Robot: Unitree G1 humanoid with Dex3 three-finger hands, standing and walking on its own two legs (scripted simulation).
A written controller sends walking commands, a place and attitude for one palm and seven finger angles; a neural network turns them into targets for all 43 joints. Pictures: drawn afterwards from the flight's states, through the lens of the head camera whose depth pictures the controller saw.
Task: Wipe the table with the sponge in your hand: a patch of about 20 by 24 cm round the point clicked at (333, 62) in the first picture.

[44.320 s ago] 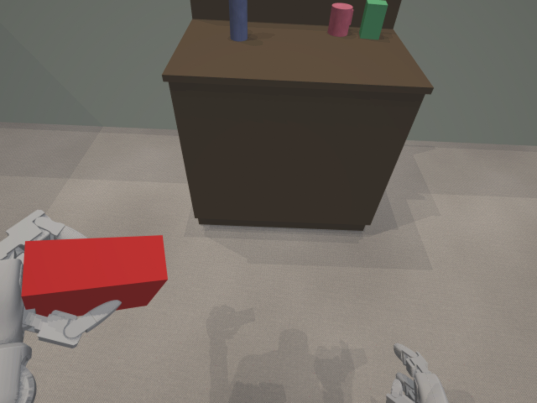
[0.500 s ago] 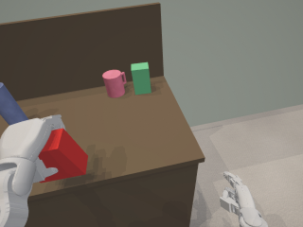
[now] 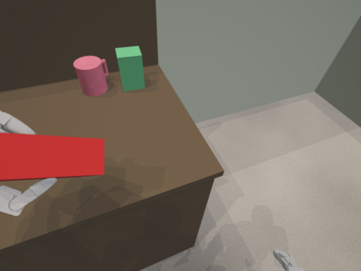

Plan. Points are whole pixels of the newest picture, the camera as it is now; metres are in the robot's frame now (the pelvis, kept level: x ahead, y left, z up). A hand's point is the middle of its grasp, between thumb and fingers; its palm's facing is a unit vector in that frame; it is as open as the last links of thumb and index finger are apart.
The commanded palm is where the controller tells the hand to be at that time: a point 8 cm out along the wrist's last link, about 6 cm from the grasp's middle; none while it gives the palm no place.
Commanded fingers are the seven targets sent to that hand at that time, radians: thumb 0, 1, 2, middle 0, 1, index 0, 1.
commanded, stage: step back with the hand held close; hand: left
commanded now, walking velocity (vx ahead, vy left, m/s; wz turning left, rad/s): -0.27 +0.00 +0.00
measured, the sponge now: (61, 160) +0.24 +0.20 +0.20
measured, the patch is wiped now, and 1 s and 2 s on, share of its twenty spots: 0.95 0.95 0.95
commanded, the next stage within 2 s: stop stepping back and stand still in 0.94 s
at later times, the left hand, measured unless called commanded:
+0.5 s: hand out of the picture +0.15 +0.24 +0.23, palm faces +0.48 -0.82 -0.32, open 9.7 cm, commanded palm +0.08 +0.29 +0.24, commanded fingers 0.00 0.10 1.30 -1.20 -1.60 -1.20 -1.60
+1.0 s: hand out of the picture +0.03 +0.17 +0.23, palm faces +0.32 -0.84 -0.44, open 9.7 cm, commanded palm -0.03 +0.24 +0.24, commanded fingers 0.00 0.10 1.30 -1.20 -1.60 -1.20 -1.60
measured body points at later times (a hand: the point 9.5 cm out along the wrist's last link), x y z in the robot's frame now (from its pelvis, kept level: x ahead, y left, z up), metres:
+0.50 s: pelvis -0.07 +0.00 -0.01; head -0.07 +0.01 +0.44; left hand +0.12 +0.28 +0.24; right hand +0.12 -0.22 -0.09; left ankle -0.02 +0.12 -0.72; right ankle +0.02 -0.12 -0.73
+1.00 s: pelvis -0.19 -0.04 +0.00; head -0.17 -0.03 +0.45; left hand +0.00 +0.21 +0.25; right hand -0.03 -0.27 -0.08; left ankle -0.19 +0.11 -0.69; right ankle -0.13 -0.14 -0.73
